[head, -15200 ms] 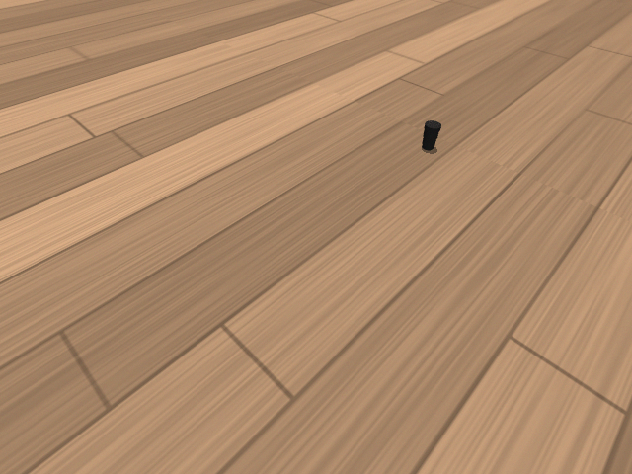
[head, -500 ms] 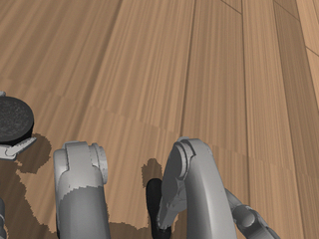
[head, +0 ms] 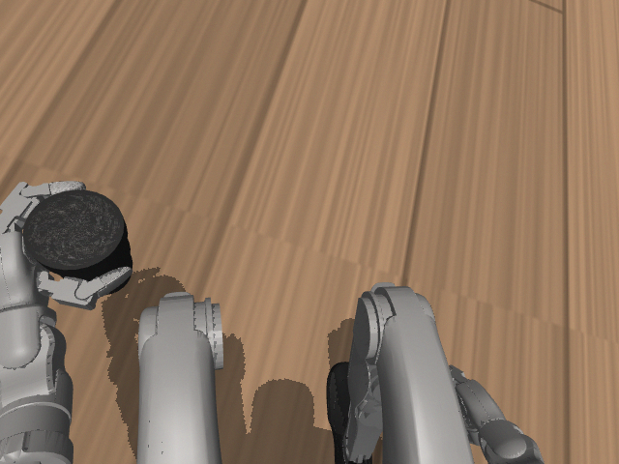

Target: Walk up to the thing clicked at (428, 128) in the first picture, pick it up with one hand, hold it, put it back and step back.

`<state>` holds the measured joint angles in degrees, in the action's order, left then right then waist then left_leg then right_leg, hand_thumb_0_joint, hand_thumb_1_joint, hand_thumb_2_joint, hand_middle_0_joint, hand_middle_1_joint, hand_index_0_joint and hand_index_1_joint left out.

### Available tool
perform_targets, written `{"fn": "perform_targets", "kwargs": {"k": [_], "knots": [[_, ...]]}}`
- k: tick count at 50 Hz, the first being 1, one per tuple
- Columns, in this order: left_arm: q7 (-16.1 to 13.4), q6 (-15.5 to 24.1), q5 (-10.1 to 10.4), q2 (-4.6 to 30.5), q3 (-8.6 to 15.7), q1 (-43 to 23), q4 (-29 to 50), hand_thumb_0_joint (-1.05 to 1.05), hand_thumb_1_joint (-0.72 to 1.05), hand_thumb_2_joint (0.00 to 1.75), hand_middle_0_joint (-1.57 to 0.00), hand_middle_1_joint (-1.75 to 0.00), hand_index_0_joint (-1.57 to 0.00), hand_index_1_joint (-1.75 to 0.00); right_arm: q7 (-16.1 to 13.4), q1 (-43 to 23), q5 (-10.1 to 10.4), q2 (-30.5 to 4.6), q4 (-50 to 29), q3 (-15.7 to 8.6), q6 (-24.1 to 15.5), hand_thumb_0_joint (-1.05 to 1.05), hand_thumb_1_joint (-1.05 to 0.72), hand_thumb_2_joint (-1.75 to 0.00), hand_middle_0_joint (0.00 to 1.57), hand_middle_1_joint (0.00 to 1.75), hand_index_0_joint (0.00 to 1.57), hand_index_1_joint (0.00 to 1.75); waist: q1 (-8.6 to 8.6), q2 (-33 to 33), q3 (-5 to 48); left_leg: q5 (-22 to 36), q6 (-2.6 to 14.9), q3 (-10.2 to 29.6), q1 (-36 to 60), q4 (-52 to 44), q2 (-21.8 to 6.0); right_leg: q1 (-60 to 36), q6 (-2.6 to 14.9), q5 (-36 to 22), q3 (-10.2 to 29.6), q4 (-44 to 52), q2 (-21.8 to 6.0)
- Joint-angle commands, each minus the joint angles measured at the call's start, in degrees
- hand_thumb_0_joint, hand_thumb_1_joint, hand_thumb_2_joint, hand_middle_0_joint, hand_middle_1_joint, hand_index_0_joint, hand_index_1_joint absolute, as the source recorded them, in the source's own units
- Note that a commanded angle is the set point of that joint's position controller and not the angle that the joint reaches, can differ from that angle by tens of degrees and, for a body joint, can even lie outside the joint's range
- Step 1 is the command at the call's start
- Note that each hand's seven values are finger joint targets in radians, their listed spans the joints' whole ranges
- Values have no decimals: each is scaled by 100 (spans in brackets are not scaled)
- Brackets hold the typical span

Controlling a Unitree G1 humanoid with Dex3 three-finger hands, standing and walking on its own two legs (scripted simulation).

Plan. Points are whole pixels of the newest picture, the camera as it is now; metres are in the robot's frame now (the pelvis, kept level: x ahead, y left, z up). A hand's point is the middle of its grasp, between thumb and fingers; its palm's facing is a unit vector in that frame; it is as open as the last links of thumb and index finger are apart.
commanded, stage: settle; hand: left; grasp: from the side
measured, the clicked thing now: (92, 253) +0.38 +0.26 -0.09
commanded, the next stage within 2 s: lift in 0.98 s
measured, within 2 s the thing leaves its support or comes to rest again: neither
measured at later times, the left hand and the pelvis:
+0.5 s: hand (64, 233) +0.38 +0.27 -0.02, palm faces +0.29 -0.96 -0.07, open 11.7 cm; pelvis +0.00 +0.00 +0.03, yaw +2 degrees
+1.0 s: hand (62, 219) +0.38 +0.26 +0.00, palm faces +0.28 -0.96 -0.06, open 11.7 cm; pelvis +0.00 +0.00 +0.05, yaw +3 degrees
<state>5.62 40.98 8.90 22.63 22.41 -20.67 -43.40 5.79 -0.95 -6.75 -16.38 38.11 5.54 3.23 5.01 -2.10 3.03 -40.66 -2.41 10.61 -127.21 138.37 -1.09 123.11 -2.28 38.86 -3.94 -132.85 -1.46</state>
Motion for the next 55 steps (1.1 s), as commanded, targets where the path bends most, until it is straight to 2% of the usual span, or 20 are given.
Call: {"fn": "perform_targets", "kwargs": {"k": [1, 6, 8, 12, 15, 17, 20, 22, 24, 25, 28, 29, 32, 37, 40, 44, 47, 48, 51, 55], "knots": [[98, 453, 164, 1192, 379, -1356, 1619, 0, -1, 118, -115, -128, -114, -131, -123, 497, 74, -1271, -414, -613, -118, 0, -91, -91, 20, 30, 20, 30, -89, 1167, 3952, 666, 310, -703, 2383, -1794, 87, -2203, 378, -941, -177, 1423, 259], [163, 315, 249, 1170, 486, -1499, 1784, 0, -4, 118, -116, -129, -115, -132, -192, 580, 173, -1223, -384, -724, -183, 0, -91, -91, 20, 30, 20, 30, -171, 1084, 4088, 770, 303, -735, 2531, -1902, 74, -2147, 403, -968, -134, 1496, 243], [216, 214, 244, 896, 382, -1181, 1337, 0, -2, 119, -116, -129, -115, -132, -217, 556, 202, -1237, -441, -751, -208, 0, -91, -91, 20, 30, 20, 30, -110, 922, 3910, 783, 322, -729, 2500, -1961, 71, -2152, 394, -985, -149, 1549, 229], [206, 265, 208, 1278, 635, -1582, 2119, 0, 1, 120, -118, -130, -117, -133, -260, 676, 194, -1174, -451, -819, -234, 0, -91, -91, 20, 30, 20, 30, -262, 1104, 4342, 943, 309, -779, 2773, -2045, 62, -2362, 398, -1078, -61, 1640, 205], [240, 139, 212, 831, 392, -1380, 1685, 0, 2, 121, -118, -130, -116, -133, -265, 676, 208, -1155, -425, -829, -267, 0, -91, -91, 20, 30, 20, 30, -130, 1063, 4078, 1001, 291, -742, 2786, -2167, 60, -2223, 421, -1120, -85, 1639, 198], [207, 153, 208, 1020, 564, -1504, 1779, 0, 2, 121, -117, -129, -116, -133, -290, 699, 227, -1144, -426, -857, -285, 0, -91, -91, 20, 30, 20, 30, -210, 1181, 4152, 967, 279, -743, 2936, -2248, 59, -2169, 436, -1050, -72, 1684, 184], [244, 115, 157, 937, 459, -1473, 1675, 0, -1, 123, -119, -131, -118, -135, -301, 654, 226, -1131, -431, -867, -303, 0, -92, -91, 20, 30, 20, 30, -156, 1128, 3955, 740, 288, -764, 2926, -2338, 55, -2077, 436, -820, -79, 1775, 183], [249, 165, 187, 1097, 537, -1846, 2143, 0, 0, 122, -120, -131, -119, -135, -304, 712, 216, -1099, -402, -886, -328, 0, -92, -91, 20, 30, 20, 30, -178, 1203, 4294, 831, 286, -768, 3043, -2331, 68, -2225, 435, -925, -44, 1792, 172], [256, 104, 181, 1030, 488, -1703, 1974, 0, -1, 122, -120, -131, -118, -135, -312, 754, 224, -1088, -388, -894, -338, 0, -92, -91, 20, 30, 20, 30, -192, 1166, 4247, 837, 285, -793, 3071, -2372, 69, -2253, 434, -903, -24, 1849, 173], [289, 42, 205, 690, 359, -1407, 1522, 0, 2, 124, -119, -131, -118, -135, -309, 681, 242, -1095, -433, -898, -352, 0, -92, -91, 20, 30, 20, 30, -121, 1044, 4028, 799, 293, -782, 3021, -2407, 80, -2118, 434, -875, -44, 1885, 166], [250, 81, 146, 1010, 522, -1691, 1757, 0, 1, 125, -120, -133, -119, -136, -322, 780, 233, -1098, -352, -905, -361, 0, -92, -91, 20, 30, 20, 30, -203, 1127, 4212, 964, 279, -788, 3220, -2424, 63, -2217, 442, -992, -30, 1885, 164], [274, 62, 138, 856, 401, -1598, 1584, 0, -1, 124, -120, -132, -119, -136, -315, 751, 241, -1103, -392, -889, -362, 0, -92, -91, 20, 30, 20, 30, -158, 1151, 4097, 960, 271, -770, 3220, -2483, 74, -2130, 455, -970, -63, 1855, 152], [280, 88, 155, 1045, 543, -1875, 1876, 0, -3, 126, -120, -133, -119, -137, -326, 777, 246, -1092, -398, -908, -373, 0, -92, -91, 20, 30, 20, 30, -203, 1173, 4254, 951, 271, -773, 3307, -2501, 79, -2152, 458, -964, -36, 1901, 151], [300, 53, 205, 818, 524, -1713, 1457, 0, -5, 128, -120, -134, -118, -138, -320, 796, 246, -1042, -368, -882, -396, 0, -91, -91, 20, 30, 20, 30, -146, 919, 4109, 864, 321, -833, 3053, -2494, 97, -2383, 414, -911, -5, 2007, 154], [300, 103, 149, 1140, 626, -2006, 1736, 0, -6, 127, -119, -133, -117, -137, -333, 814, 236, -1046, -364, -899, -403, 0, -91, -91, 20, 30, 20, 30, -199, 935, 4186, 708, 326, -862, 3037, -2521, 90, -2441, 417, -737, 44, 2101, 165], [339, 40, 173, 918, 508, -1874, 1481, 0, -1, 125, -117, -131, -116, -134, -331, 867, 256, -1038, -348, -895, -411, 0, -91, -91, 20, 30, 20, 30, -159, 969, 4194, 736, 321, -861, 3096, -2587, 98, -2482, 424, -767, 19, 2114, 161], [316, 54, 166, 1110, 621, -1950, 1679, 0, 0, 126, -115, -129, -114, -133, -352, 929, 261, -1048, -371, -913, -418, 0, -91, -91, 20, 30, 20, 30, -191, 909, 4322, 823, 341, -888, 3100, -2572, 95, -2669, 405, -856, 71, 2198, 158], [338, -24, 164, 835, 482, -1563, 1211, 0, 0, 124, -116, -129, -115, -132, -360, 856, 283, -1050, -420, -900, -410, 0, -91, -91, 20, 30, 20, 30, -169, 818, 4141, 814, 342, -866, 3113, -2643, 103, -2534, 414, -841, 32, 2207, 156], [280, 50, 142, 1149, 630, -2027, 1756, 0, 2, 125, -115, -129, -114, -133, -367, 919, 267, -1044, -376, -897, -404, 0, -91, -91, 20, 30, 20, 30, -230, 1157, 4409, 958, 294, -834, 3407, -2674, 87, -2523, 446, -956, 31, 2123, 143], [293, 13, 179, 1012, 555, -1975, 1588, 0, 2, 118, -120, -133, -122, -133, -376, 970, 297, -1046, -374, -891, -410, 0, -94, -91, 20, 30, 20, 30, -138, 1055, 4197, 953, 292, -791, 3366, -2755, 88, -2436, 450, -943, 18, 2160, 141]]}}
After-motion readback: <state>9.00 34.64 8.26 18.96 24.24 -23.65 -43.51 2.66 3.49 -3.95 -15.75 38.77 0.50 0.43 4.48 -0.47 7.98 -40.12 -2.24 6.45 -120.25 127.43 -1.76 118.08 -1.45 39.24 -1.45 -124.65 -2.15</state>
